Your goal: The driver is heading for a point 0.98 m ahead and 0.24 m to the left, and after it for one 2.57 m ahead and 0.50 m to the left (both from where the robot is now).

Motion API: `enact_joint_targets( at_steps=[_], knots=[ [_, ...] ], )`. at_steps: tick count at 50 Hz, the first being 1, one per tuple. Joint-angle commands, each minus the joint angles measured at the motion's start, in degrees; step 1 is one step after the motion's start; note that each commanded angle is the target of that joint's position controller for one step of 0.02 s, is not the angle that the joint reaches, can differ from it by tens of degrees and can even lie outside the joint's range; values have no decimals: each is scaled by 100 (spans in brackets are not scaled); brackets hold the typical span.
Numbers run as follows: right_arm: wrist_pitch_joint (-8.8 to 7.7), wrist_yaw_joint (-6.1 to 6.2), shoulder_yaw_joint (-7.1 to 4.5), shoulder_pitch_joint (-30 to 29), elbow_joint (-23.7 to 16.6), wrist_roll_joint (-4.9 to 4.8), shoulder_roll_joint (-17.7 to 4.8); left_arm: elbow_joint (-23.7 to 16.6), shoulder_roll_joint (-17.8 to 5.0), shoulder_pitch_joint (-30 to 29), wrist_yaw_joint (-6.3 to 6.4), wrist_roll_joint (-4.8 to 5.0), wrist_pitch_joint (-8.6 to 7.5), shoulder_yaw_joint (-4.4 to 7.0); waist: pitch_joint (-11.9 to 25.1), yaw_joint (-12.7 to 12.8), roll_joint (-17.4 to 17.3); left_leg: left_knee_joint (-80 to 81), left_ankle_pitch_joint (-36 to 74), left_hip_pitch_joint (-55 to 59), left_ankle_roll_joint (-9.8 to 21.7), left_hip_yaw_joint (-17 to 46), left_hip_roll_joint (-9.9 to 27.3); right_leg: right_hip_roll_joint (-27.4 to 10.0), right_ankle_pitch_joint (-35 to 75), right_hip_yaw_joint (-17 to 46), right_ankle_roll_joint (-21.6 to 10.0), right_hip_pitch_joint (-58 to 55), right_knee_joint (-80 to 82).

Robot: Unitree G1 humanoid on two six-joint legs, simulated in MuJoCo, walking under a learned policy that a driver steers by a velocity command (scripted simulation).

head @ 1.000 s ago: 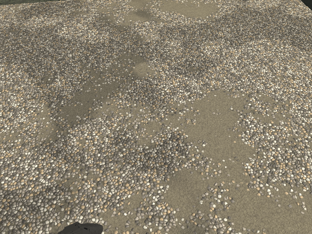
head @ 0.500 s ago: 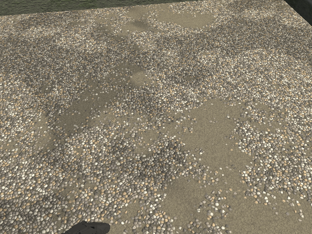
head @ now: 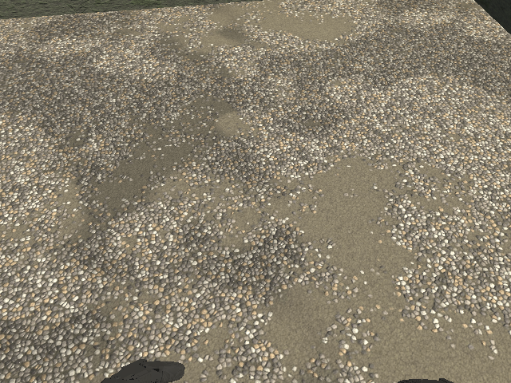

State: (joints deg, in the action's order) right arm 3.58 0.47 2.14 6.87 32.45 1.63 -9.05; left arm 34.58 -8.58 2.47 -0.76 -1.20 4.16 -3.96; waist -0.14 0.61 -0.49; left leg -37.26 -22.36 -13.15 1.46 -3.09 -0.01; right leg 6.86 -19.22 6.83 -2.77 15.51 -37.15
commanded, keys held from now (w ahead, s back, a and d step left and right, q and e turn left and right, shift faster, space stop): w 0.14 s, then no key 0.86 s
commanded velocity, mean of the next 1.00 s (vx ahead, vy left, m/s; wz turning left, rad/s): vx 0.19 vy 0.00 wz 0.00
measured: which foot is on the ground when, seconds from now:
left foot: down 0.00-1.00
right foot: down 0.00-1.00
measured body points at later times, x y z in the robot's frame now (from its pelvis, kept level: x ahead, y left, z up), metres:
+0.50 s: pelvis +0.01 +0.00 +0.02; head +0.01 +0.00 +0.47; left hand +0.19 +0.19 -0.08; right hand +0.18 -0.20 -0.08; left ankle -0.02 +0.10 -0.72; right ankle +0.00 -0.10 -0.72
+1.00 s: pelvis +0.01 +0.01 +0.03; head +0.01 +0.01 +0.48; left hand +0.14 +0.24 -0.09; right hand +0.12 -0.23 -0.09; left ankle -0.02 +0.10 -0.72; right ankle +0.00 -0.10 -0.72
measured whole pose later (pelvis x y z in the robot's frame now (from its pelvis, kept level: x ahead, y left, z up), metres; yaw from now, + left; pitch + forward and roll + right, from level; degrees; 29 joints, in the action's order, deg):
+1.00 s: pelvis +0.01 +0.01 +0.03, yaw +1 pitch +0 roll +0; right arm 4.1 -0.3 3.6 15.9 38.8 2.8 -14.1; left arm 39.3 -12.7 13.3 0.0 -2.8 4.3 -3.9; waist 0.8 -0.3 -0.3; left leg -15.9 -11.8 -4.3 2.5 -2.3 -1.7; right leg 4.2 -9.9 7.4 -2.0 7.1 -17.3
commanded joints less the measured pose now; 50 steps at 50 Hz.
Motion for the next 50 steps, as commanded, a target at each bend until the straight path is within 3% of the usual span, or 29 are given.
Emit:
enact_joint_targets(
  at_steps=[1,2,3,4,6,7,8,9,10,13,16,23,35,36,37,41,42,43,46,47,48,50],
  knots=[
    [-134,22,-132,-256,-452,34,-383,-445,-399,-377,72,45,-121,120,911,-60,22,460,603,746,1,299,301,-537,1038,523,-129,170,743],
    [-151,14,-95,-331,-474,28,-321,-506,-417,-604,87,70,-98,120,532,-103,122,521,468,594,-5,294,270,-554,906,582,-144,338,812],
    [-161,12,-92,-377,-474,22,-336,-540,-408,-666,94,72,-72,121,395,-84,120,541,423,536,4,307,266,-567,832,609,-143,402,846],
    [-107,9,-78,-664,-590,-41,-363,-684,-343,-873,0,27,-87,87,68,32,65,474,1490,292,6,421,401,-552,1782,321,-117,511,568],
    [-76,10,-110,-543,-556,7,-392,-589,-324,-593,-31,-43,-133,93,480,75,-5,389,1724,456,25,440,440,-520,1943,261,-112,323,481],
    [-141,23,-128,-227,-439,37,-377,-451,-388,-357,69,40,-129,117,934,-55,26,460,630,757,4,313,310,-533,1022,509,-132,147,743],
    [-157,14,-87,-256,-443,32,-322,-488,-398,-532,86,65,-103,111,554,-95,119,562,414,606,4,317,282,-563,840,600,-155,312,850],
    [-106,12,-68,-562,-558,-13,-351,-644,-325,-774,0,9,-110,79,114,26,72,548,1375,294,8,443,412,-574,1735,378,-142,423,640],
    [-87,8,-77,-497,-515,19,-368,-564,-275,-551,-24,-34,-119,74,377,93,24,542,1421,377,27,469,445,-595,1763,402,-144,256,682],
    [-76,-1,-18,-396,-462,60,-250,-459,-237,-475,-47,-38,-133,42,458,55,116,818,1176,416,-53,464,451,-699,1786,582,-148,40,1033],
    [-81,-6,-19,-314,-342,59,-302,-346,-247,-439,-53,-45,-125,35,338,41,116,1232,1125,525,-85,544,488,-824,1842,730,-128,-113,1456],
    [-90,-37,-104,-34,-8,-5,-454,12,-346,-82,-66,7,-178,114,431,21,46,1793,1684,1024,-26,703,562,-975,2123,725,-163,-521,2012],
    [-29,-5,-159,82,157,-52,-568,198,-428,161,-15,50,-194,185,514,-5,33,1971,2245,1178,19,721,606,-1045,2451,595,-174,-676,2106],
    [-34,-4,-78,610,188,177,-805,329,-662,835,8,-116,-147,132,509,-113,-190,2040,2141,1546,311,761,478,-1083,2659,855,-475,-564,2206],
    [-39,-21,-81,650,230,172,-769,358,-728,800,23,-90,-132,161,328,-142,-71,2077,2269,1481,379,783,528,-1100,2674,799,-523,-529,2212],
    [-46,-44,-12,634,200,117,-841,218,-717,754,36,-132,-118,123,269,-119,132,2153,2142,1402,406,790,551,-1049,2366,748,-436,-488,2216],
    [-40,-57,-40,558,100,-4,-1056,84,-913,634,40,-75,-132,155,228,-127,133,2129,2764,1343,380,852,607,-1115,3178,781,-352,-533,2163],
    [-35,-56,-27,616,122,11,-1063,85,-944,703,58,-87,-138,157,416,-112,124,2089,2938,1419,372,840,614,-1123,3371,752,-321,-662,2087],
    [-7,-65,26,737,145,52,-1018,39,-898,861,95,-134,-103,116,522,-92,76,2122,2757,1426,360,810,575,-1088,3104,699,-302,-708,2057],
    [-10,-61,67,852,258,171,-839,122,-709,1014,99,-192,-62,70,470,-83,45,2212,1890,1382,385,747,490,-1001,2058,664,-368,-629,2125],
    [-14,-70,73,837,245,157,-853,84,-709,1012,91,-184,-34,63,185,-82,66,2306,1565,1210,392,755,475,-982,1680,681,-370,-437,2211],
    [-44,-80,57,845,264,127,-948,50,-804,1043,89,-164,-27,86,-34,-76,101,2374,1492,1082,403,774,483,-978,1522,693,-339,-284,2248]
  ],
)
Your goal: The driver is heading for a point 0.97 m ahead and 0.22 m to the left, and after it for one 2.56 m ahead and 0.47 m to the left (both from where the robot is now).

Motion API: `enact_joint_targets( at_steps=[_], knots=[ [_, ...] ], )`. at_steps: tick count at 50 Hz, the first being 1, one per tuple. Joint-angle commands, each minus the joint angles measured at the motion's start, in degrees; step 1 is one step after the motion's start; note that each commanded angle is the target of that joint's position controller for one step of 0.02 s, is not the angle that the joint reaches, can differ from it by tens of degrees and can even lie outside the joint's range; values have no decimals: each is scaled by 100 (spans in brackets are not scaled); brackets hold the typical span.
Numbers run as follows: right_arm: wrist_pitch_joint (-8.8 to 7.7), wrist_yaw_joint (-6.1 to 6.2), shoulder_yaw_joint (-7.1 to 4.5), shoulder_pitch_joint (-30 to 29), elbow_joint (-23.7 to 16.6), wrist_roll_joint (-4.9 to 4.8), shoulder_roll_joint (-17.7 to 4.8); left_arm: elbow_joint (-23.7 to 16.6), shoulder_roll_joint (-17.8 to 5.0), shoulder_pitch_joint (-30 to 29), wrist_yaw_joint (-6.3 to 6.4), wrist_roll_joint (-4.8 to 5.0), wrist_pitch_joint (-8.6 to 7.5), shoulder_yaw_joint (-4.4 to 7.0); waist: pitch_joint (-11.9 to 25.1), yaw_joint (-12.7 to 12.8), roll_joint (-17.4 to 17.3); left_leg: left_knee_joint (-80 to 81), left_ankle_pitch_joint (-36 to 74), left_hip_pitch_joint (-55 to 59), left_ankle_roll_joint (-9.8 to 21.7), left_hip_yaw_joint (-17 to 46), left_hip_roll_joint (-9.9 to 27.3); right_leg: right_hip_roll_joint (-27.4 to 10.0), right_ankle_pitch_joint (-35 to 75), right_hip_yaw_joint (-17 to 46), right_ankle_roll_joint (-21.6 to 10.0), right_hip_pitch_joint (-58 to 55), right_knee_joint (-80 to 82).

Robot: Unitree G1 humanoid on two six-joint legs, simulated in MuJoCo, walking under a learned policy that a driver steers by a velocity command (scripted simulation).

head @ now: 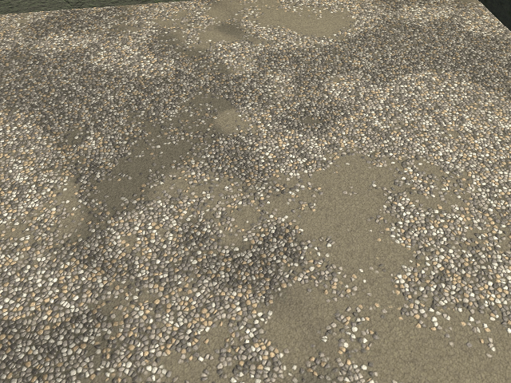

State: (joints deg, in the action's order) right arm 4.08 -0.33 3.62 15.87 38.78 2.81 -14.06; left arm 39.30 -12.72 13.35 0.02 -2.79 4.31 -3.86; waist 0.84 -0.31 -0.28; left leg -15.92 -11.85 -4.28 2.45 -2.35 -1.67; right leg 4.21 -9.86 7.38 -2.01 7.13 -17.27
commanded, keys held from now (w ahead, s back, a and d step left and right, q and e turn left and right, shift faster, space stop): no key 0.52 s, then w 0.48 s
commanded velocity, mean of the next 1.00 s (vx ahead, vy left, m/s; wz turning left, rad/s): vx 0.14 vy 0.00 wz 0.00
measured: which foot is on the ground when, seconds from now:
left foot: down 0.00-1.00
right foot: down 0.00-1.00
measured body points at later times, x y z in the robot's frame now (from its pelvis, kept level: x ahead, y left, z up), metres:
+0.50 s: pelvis +0.00 +0.01 +0.00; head +0.00 +0.02 +0.45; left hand +0.11 +0.24 -0.12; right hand +0.08 -0.23 -0.13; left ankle -0.04 +0.09 -0.75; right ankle -0.01 -0.11 -0.75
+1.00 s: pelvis -0.01 +0.01 -0.02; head -0.01 +0.01 +0.43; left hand +0.16 +0.21 -0.11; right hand +0.19 -0.19 -0.11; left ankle -0.04 +0.09 -0.75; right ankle -0.01 -0.11 -0.75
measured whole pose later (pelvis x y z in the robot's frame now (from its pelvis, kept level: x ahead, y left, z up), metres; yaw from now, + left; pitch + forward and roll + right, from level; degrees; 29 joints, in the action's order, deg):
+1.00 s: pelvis -0.01 +0.01 -0.02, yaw +1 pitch -2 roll +0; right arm 4.5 0.9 2.7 7.3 34.2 1.2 -9.7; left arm 37.4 -8.8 6.8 0.7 -1.6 4.0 -3.4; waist -0.5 1.1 -0.4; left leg -32.9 -20.1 -11.2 3.0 -1.6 -2.3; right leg 4.1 -18.0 5.9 -1.1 13.6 -33.4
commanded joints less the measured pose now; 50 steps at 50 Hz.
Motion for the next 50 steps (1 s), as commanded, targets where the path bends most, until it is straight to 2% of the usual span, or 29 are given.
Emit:
enact_joint_targets(
  at_steps=[1,5,12,13,15,16,18,20,23,24,25,26,27,28,29,30,33,39,50],
  knots=[
    [-112,1,-95,-27,-353,1,-483,-430,-429,-12,16,-2,-53,84,-148,15,79,242,541,187,308,708,654,-712,639,637,-395,565,246],
    [-150,36,-85,113,-265,-11,-549,-449,-485,111,52,0,-100,83,-21,-4,69,197,921,313,320,723,662,-702,855,613,-345,547,165],
    [-125,65,-68,247,-121,-17,-557,-456,-467,286,82,-1,-114,72,-26,-23,56,215,1137,416,323,721,631,-668,856,562,-290,616,122],
    [-114,58,-105,151,-229,-131,-764,-582,-654,152,76,62,-145,110,-46,-40,45,199,1883,442,307,795,699,-741,1688,588,-227,611,86],
    [-78,83,-89,239,-182,-98,-734,-568,-633,248,86,31,-175,102,277,-31,44,112,2216,669,321,783,711,-745,1923,530,-186,447,-11],
    [-60,100,-39,346,-56,34,-490,-450,-417,414,91,-39,-147,54,339,-27,42,144,1418,703,343,711,621,-660,1005,489,-244,456,26],
    [-45,85,-39,295,-49,6,-477,-478,-382,382,78,-12,-106,53,-55,-36,70,286,891,456,331,722,596,-646,550,506,-265,699,132],
    [-62,77,-59,268,-23,-18,-536,-493,-445,392,78,4,-107,78,-195,-28,70,323,920,363,329,734,600,-654,542,513,-247,760,141],
    [-89,91,-65,272,23,-31,-560,-499,-487,437,91,9,-134,94,-104,-31,69,278,1231,448,338,744,610,-665,732,514,-218,725,99],
    [-87,89,-105,175,-92,-150,-775,-620,-677,295,88,78,-170,134,-106,-47,42,257,2002,489,324,818,679,-739,1570,541,-157,714,65],
    [-75,106,-107,213,-62,-139,-788,-609,-692,333,95,64,-194,139,120,-40,54,190,2275,641,333,815,699,-748,1783,511,-128,591,-2],
    [-55,131,-54,340,69,5,-540,-482,-476,520,98,-16,-180,87,256,-33,77,186,1592,735,361,743,619,-668,975,461,-179,550,11],
    [-42,127,-4,365,77,29,-413,-465,-380,572,87,-24,-155,52,170,-38,104,311,947,645,353,737,581,-660,486,480,-199,592,148],
    [-99,106,8,-468,-172,-184,-71,-403,-121,-118,57,204,-127,108,132,154,294,37,1323,219,65,728,800,-734,605,358,-53,415,223],
    [-117,104,-20,-502,-226,-202,-144,-437,-94,-191,56,202,-107,96,272,112,134,25,1119,196,-25,700,674,-695,621,333,-32,357,97],
    [-126,109,-50,-484,-246,-210,-201,-407,-114,-257,58,208,-95,112,250,94,62,-9,986,117,-47,680,622,-647,582,290,-40,373,11],
    [-116,122,-112,-420,-287,-210,-277,-355,-115,-291,96,172,-86,129,185,87,-102,-274,815,122,68,645,544,-487,282,119,-95,663,-374],
    [-62,141,-171,-681,-558,-203,-192,-455,-31,-598,107,111,-90,142,-13,89,-125,-702,907,-119,274,760,683,-350,156,-39,-111,1078,-938],
    [-31,136,-226,-1203,-995,-141,38,-732,44,-1128,60,117,-127,142,328,108,13,-1413,961,-296,74,532,493,-361,1168,-14,-157,853,-1365]
  ],
)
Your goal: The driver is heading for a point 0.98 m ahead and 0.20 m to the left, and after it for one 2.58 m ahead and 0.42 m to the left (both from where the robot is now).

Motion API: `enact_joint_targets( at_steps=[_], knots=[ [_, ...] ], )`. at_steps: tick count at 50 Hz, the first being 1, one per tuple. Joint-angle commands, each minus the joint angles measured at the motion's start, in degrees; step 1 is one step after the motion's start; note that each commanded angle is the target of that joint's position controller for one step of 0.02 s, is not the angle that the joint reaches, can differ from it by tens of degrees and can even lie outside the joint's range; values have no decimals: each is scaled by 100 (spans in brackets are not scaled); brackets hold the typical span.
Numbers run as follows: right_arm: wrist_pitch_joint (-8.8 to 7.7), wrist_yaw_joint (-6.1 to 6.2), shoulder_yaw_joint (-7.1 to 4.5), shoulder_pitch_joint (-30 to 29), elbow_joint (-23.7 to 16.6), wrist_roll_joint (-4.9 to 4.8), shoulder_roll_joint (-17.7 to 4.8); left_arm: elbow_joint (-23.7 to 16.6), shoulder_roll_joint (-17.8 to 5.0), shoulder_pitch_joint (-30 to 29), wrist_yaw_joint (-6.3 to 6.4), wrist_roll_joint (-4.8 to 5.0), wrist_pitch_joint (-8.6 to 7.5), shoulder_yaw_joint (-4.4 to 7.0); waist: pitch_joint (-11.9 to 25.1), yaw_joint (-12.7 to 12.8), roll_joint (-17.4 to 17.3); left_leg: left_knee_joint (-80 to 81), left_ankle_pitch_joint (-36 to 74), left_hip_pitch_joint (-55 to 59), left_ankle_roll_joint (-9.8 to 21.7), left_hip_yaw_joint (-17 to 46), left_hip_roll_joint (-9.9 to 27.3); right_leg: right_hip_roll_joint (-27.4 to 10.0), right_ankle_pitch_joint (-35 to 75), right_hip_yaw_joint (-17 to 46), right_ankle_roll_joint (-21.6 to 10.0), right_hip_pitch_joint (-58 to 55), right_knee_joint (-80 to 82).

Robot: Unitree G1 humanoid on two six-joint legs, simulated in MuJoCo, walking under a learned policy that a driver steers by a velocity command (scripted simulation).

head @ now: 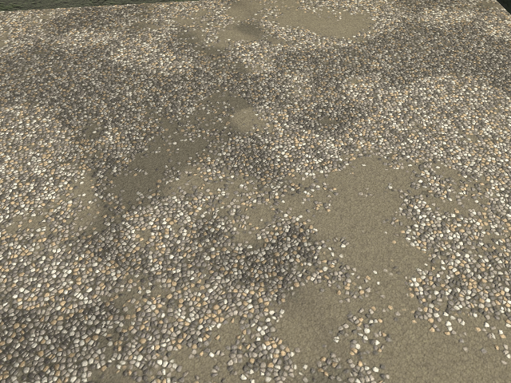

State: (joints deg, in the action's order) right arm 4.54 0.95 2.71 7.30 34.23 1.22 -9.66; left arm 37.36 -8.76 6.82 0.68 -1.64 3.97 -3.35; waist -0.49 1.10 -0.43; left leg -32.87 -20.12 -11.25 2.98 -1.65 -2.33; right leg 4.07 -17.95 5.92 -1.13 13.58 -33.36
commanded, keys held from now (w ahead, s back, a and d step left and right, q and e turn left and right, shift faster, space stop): w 1.00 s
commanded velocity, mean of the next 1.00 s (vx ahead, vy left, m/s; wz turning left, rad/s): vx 0.48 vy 0.00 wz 0.00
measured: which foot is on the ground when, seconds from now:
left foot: down 0.00-1.00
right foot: down 0.00-1.00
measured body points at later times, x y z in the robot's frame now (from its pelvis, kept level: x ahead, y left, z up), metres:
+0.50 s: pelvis +0.00 -0.02 +0.00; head -0.01 -0.02 +0.45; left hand +0.21 +0.17 -0.08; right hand +0.18 -0.22 -0.09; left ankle -0.03 +0.09 -0.73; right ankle +0.00 -0.11 -0.73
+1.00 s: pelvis +0.00 -0.03 -0.01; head -0.01 -0.03 +0.44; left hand +0.21 +0.16 -0.08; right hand +0.19 -0.23 -0.09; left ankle -0.03 +0.09 -0.73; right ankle +0.00 -0.11 -0.73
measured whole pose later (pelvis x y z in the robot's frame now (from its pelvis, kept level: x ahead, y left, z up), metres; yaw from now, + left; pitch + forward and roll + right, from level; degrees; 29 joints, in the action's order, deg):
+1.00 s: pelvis +0.00 -0.03 -0.01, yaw +0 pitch -2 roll +0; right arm 3.5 0.7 2.4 7.9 33.7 1.6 -8.8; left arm 34.7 -8.4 3.7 -0.4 -1.0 3.9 -4.1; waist 0.0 0.6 -0.2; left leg -36.4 -22.1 -12.1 0.6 -1.3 0.0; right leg 6.0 -19.2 4.5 -3.3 14.6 -36.4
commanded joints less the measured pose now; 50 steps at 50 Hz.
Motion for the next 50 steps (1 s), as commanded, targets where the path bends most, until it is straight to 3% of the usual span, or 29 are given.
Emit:
enact_joint_targets(
  at_steps=[1,4,5,7,10,11,13,16,18,20,21,23,26,28,30,31,32,33,35,37,39,40,42,44,45,46,47,49,50],
  knots=[
    [-79,7,-137,-378,-562,22,-388,-558,-352,-517,-14,5,-94,89,487,-31,33,248,1749,387,2,449,551,-352,1999,139,-248,198,234],
    [-88,-1,-143,-462,-617,29,-353,-612,-349,-634,-40,11,-96,84,536,-24,38,178,1594,332,-45,423,539,-364,2001,163,-252,182,220],
    [-138,-2,-149,-188,-490,53,-349,-491,-394,-412,47,80,-69,90,825,-130,34,264,452,521,-75,302,404,-388,1006,426,-283,99,466],
    [-172,-24,-100,-327,-536,40,-275,-598,-424,-717,57,103,-8,91,283,-140,157,308,254,266,-97,313,381,-402,750,511,-293,389,569],
    [-225,-33,-88,-300,-533,24,-293,-632,-426,-736,35,89,13,87,173,-98,141,294,352,211,-74,358,425,-363,603,501,-277,473,575],
    [-202,-30,-89,-551,-667,-31,-335,-785,-386,-965,-59,44,-27,71,-3,19,94,221,1457,31,-66,499,584,-346,1583,229,-250,487,280],
    [-241,-17,-139,-176,-504,36,-380,-573,-392,-512,-5,46,-56,81,699,-53,-40,238,576,400,-50,383,486,-319,805,411,-267,162,436],
    [-215,-22,-96,-542,-667,-26,-333,-817,-358,-1042,-70,46,-41,59,50,30,34,189,1490,5,-82,472,573,-348,1729,221,-263,400,227],
    [-234,-15,-140,-150,-509,51,-361,-610,-373,-598,-13,58,-53,68,717,-61,3,172,573,394,-86,337,462,-326,914,426,-278,171,409],
    [-254,-22,-100,-217,-530,51,-290,-695,-387,-865,10,90,-26,70,351,-98,137,211,427,239,-106,324,432,-349,812,502,-300,342,488],
    [-212,-20,-103,-499,-659,-6,-332,-848,-334,-1107,-78,53,-50,45,86,12,78,130,1489,32,-115,436,560,-356,1799,240,-284,412,226],
    [-232,-10,-148,-119,-506,64,-362,-636,-365,-649,-20,69,-67,61,755,-78,40,115,576,433,-114,312,458,-337,968,451,-298,191,410],
    [-207,-18,-111,-499,-657,3,-333,-871,-325,-1145,-90,60,-62,37,98,-1,74,92,1498,58,-135,415,558,-362,1832,256,-297,440,230],
    [-229,-9,-154,-130,-509,69,-355,-656,-362,-676,-31,76,-79,55,769,-86,42,77,582,465,-130,298,460,-342,989,468,-308,224,416],
    [-198,-13,-112,-504,-657,15,-307,-880,-322,-1149,-101,57,-85,33,158,-10,82,70,1506,91,-152,401,566,-357,1860,259,-303,441,224],
    [-237,-9,-154,-179,-504,69,-355,-697,-349,-756,-29,80,-77,54,711,-78,33,84,529,447,-132,303,457,-357,965,499,-320,246,437],
    [-187,-12,-124,-510,-667,11,-319,-870,-323,-1110,-110,59,-89,25,145,-13,60,37,1525,101,-159,391,550,-361,1876,242,-300,471,226],
    [-227,-6,-148,-191,-514,73,-332,-698,-350,-740,-35,83,-82,51,716,-80,56,74,530,453,-145,296,464,-352,953,498,-314,284,448],
    [-192,-15,-118,-543,-666,13,-308,-902,-316,-1149,-110,63,-87,24,118,-7,72,49,1482,91,-166,396,557,-364,1831,262,-301,495,252],
    [-224,-8,-165,-181,-512,71,-341,-691,-350,-689,-46,83,-105,45,803,-90,31,33,550,508,-153,288,454,-357,992,487,-318,253,436],
    [-243,-18,-118,-280,-533,65,-262,-774,-363,-949,-27,111,-69,47,388,-121,146,107,408,317,-159,285,439,-376,823,560,-331,448,529],
    [-197,-19,-118,-578,-656,9,-302,-925,-301,-1169,-116,67,-92,16,109,-3,53,45,1474,92,-167,402,558,-374,1812,269,-310,510,258],
    [-223,-10,-157,-208,-509,69,-317,-704,-341,-686,-55,81,-109,39,790,-83,38,31,563,509,-155,297,467,-351,950,478,-316,291,443],
    [-193,-15,-115,-578,-650,17,-278,-926,-297,-1151,-122,56,-113,16,170,-2,64,44,1495,113,-171,405,568,-364,1815,254,-310,491,246],
    [-234,-10,-156,-252,-499,68,-323,-741,-325,-754,-49,84,-105,40,730,-70,26,56,516,477,-149,311,465,-363,913,496,-325,294,459],
    [-183,-15,-126,-579,-657,11,-293,-913,-298,-1106,-128,56,-115,10,156,-4,44,18,1519,116,-174,400,553,-368,1826,231,-306,512,243],
    [-225,-8,-149,-257,-507,71,-302,-739,-326,-732,-52,85,-107,38,734,-69,49,53,521,476,-158,308,471,-355,896,486,-316,325,463],
    [-189,-17,-118,-599,-653,13,-285,-941,-292,-1137,-125,59,-110,11,127,6,60,39,1481,96,-175,412,559,-370,1777,243,-304,524,262],
    [-176,-19,-142,-553,-616,37,-316,-886,-260,-961,-146,10,-135,15,439,57,-4,-11,1601,229,-150,440,592,-361,1876,213,-308,386,189]
  ],
)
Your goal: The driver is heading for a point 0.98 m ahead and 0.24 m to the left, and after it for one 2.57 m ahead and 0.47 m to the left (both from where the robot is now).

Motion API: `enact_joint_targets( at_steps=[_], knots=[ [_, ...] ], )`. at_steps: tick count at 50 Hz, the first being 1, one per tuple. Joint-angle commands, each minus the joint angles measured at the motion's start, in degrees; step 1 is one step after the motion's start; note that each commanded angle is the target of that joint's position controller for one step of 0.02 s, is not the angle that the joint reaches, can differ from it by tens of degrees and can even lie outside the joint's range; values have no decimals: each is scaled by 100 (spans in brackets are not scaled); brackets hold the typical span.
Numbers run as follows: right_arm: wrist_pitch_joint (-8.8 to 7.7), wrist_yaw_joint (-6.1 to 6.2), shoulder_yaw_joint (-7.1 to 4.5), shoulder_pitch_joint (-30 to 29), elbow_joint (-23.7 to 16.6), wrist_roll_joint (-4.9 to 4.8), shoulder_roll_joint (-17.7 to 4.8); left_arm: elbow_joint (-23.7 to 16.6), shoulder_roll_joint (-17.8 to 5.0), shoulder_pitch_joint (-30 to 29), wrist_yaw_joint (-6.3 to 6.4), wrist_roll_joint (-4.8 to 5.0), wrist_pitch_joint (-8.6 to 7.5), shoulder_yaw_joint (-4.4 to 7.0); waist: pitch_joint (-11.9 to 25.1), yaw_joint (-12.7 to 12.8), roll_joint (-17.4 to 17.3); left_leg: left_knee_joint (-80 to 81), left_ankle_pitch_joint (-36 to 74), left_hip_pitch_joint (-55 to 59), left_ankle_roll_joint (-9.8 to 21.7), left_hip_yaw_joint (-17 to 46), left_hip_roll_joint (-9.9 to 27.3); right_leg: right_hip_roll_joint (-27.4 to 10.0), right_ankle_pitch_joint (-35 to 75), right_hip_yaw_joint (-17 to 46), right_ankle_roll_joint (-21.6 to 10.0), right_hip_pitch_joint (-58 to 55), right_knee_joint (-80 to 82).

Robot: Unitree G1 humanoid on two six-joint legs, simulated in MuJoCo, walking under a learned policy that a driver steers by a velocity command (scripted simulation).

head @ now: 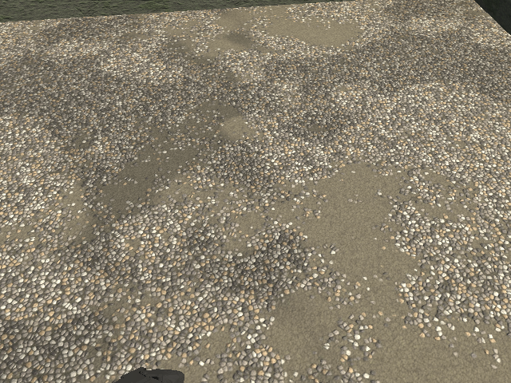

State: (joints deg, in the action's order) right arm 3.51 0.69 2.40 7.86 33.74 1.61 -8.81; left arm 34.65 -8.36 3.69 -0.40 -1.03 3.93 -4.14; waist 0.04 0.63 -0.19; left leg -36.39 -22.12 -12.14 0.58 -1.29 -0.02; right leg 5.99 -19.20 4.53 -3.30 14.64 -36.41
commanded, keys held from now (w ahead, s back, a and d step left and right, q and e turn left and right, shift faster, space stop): w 1.00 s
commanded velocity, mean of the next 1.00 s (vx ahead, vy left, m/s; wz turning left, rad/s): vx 0.50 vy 0.00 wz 0.00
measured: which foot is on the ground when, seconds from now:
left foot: down 0.00-1.00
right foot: down 0.00-1.00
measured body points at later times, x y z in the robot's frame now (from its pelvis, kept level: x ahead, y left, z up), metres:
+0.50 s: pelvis +0.00 +0.00 +0.00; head -0.01 +0.00 +0.45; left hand +0.21 +0.19 -0.07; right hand +0.20 -0.20 -0.08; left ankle -0.03 +0.11 -0.72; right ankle +0.00 -0.09 -0.72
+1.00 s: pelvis +0.00 +0.00 +0.00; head -0.01 +0.00 +0.45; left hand +0.21 +0.19 -0.07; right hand +0.20 -0.20 -0.08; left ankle -0.03 +0.11 -0.72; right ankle +0.00 -0.09 -0.72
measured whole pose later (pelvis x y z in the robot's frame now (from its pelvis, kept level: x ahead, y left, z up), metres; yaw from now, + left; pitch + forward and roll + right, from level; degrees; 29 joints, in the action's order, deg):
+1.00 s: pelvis +0.00 +0.00 +0.00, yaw +0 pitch -2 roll +0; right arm 3.6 0.6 2.5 7.3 34.1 1.7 -8.6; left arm 34.0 -8.0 4.3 -0.4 -1.1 3.4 -4.3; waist 0.3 0.8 -0.1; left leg -36.7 -22.3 -12.5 0.4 -0.8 -0.2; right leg 5.5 -19.6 3.4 -3.4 15.1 -37.0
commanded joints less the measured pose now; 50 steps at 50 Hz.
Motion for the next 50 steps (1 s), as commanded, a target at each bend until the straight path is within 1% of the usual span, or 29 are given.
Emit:
enact_joint_targets(
  at_steps=[1,3,4,6,7,10,11,13,14,16,17,19,21,23,25,27,29,30,32,33,35,36,38,40,42,44,46,48,50],
  knots=[
    [-120,16,-132,-285,-452,30,-401,-455,-366,-360,49,21,-121,113,765,-32,5,374,746,611,79,270,228,-552,1060,603,-101,174,747],
    [-139,7,-85,-373,-471,25,-327,-535,-380,-621,70,49,-84,116,344,-66,117,453,605,407,76,268,213,-570,893,672,-113,360,835],
    [-91,4,-86,-668,-592,-29,-372,-686,-319,-839,-18,1,-107,85,60,54,23,394,1678,175,69,387,327,-572,1886,382,-95,418,562],
    [-64,6,-116,-588,-568,6,-394,-598,-303,-575,-47,-60,-149,91,456,99,-35,313,1860,357,84,405,357,-549,2020,320,-86,270,472],
    [-118,18,-126,-277,-447,33,-374,-454,-360,-330,48,23,-142,112,862,-36,16,372,756,646,71,273,236,-548,1058,584,-98,143,732],
    [-136,3,-89,-412,-466,17,-340,-560,-369,-642,67,56,-74,112,259,-62,106,446,575,370,75,273,201,-590,848,675,-116,415,852],
    [-84,1,-83,-689,-596,-33,-370,-700,-314,-825,-22,8,-98,82,7,61,33,387,1667,152,63,393,321,-575,1829,368,-88,477,575],
    [-67,4,-114,-581,-559,8,-393,-606,-295,-552,-50,-68,-158,91,473,104,-42,317,1886,362,89,426,362,-550,1984,307,-86,262,468],
    [-122,18,-123,-279,-439,30,-374,-462,-353,-311,45,19,-151,111,867,-31,6,374,773,648,76,287,239,-548,1031,565,-97,145,726],
    [-136,8,-88,-404,-463,22,-332,-557,-366,-614,68,53,-100,113,343,-66,97,450,581,397,73,279,201,-587,879,652,-117,362,828],
    [-82,4,-83,-704,-588,-30,-362,-706,-305,-833,-21,7,-116,80,45,56,22,388,1652,155,64,394,316,-586,1864,361,-96,443,556],
    [-110,12,-116,-313,-440,31,-369,-481,-341,-336,41,19,-129,103,740,-27,21,371,746,588,77,294,230,-559,992,568,-100,224,740],
    [-82,5,-77,-672,-580,-18,-344,-701,-304,-800,-23,-11,-135,82,117,54,42,386,1690,183,65,404,326,-575,1865,347,-97,413,540],
    [-112,15,-125,-323,-438,28,-384,-487,-343,-332,44,24,-138,104,757,-29,9,362,726,594,73,290,217,-572,1009,566,-104,209,738],
    [-77,5,-76,-688,-582,-16,-338,-708,-299,-800,-23,-7,-135,80,115,53,47,381,1672,175,60,403,319,-583,1864,344,-98,420,540],
    [-108,13,-123,-332,-437,29,-376,-493,-337,-327,42,26,-139,102,757,-31,17,356,707,588,68,291,211,-579,995,564,-104,218,740],
    [-129,4,-77,-408,-456,27,-308,-572,-351,-582,65,50,-105,106,344,-65,124,440,577,387,68,296,199,-595,822,632,-118,391,831],
    [-81,1,-79,-706,-580,-25,-358,-722,-294,-803,-23,-1,-127,77,55,58,30,381,1657,148,64,414,309,-595,1827,343,-100,445,554],
    [-57,2,-108,-625,-556,9,-380,-632,-278,-536,-52,-64,-168,83,456,105,-32,301,1846,333,79,434,339,-574,1965,282,-91,293,461],
    [-113,16,-117,-308,-432,32,-357,-485,-334,-281,43,21,-161,103,868,-32,18,357,742,632,67,302,221,-572,999,540,-102,165,721],
    [-129,5,-83,-428,-454,24,-318,-579,-349,-580,66,54,-112,106,344,-66,110,435,555,380,65,296,186,-609,833,626,-121,382,828],
    [-76,1,-78,-731,-581,-26,-353,-729,-289,-804,-23,6,-128,74,43,57,31,374,1629,135,58,411,300,-606,1827,337,-101,461,554],
    [-105,10,-110,-335,-431,31,-358,-502,-325,-300,39,19,-141,97,744,-25,27,357,727,573,71,313,216,-581,953,540,-104,237,736],
    [-77,4,-72,-698,-573,-15,-337,-721,-291,-766,-24,-12,-147,77,115,58,44,375,1679,161,61,423,310,-594,1834,321,-101,424,534],
    [-108,14,-118,-344,-427,27,-373,-505,-328,-293,42,23,-150,99,761,-25,13,348,716,580,69,310,202,-593,979,536,-108,218,730],
    [-73,4,-71,-709,-574,-13,-332,-726,-287,-766,-23,-8,-146,76,113,57,49,369,1666,155,56,421,303,-601,1841,316,-103,428,532],
    [-104,12,-117,-348,-426,28,-367,-510,-323,-288,42,24,-149,97,762,-26,22,342,703,575,64,310,196,-599,975,532,-109,223,731],
    [-70,3,-70,-713,-572,-12,-330,-731,-284,-761,-24,-8,-148,75,114,56,55,364,1655,151,53,422,298,-606,1834,313,-105,432,533],
    [-102,12,-116,-353,-424,29,-365,-513,-321,-282,42,24,-152,96,762,-27,25,338,694,570,62,313,192,-605,965,528,-111,227,732]
  ],
)
Keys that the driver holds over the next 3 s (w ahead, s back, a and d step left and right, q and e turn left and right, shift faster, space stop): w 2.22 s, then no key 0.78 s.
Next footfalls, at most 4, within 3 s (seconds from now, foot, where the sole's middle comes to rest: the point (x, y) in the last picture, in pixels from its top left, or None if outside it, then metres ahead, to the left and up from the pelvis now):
none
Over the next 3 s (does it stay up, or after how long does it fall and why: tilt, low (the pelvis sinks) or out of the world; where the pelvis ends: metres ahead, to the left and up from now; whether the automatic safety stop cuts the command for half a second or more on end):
stays up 0.01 0.00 0.02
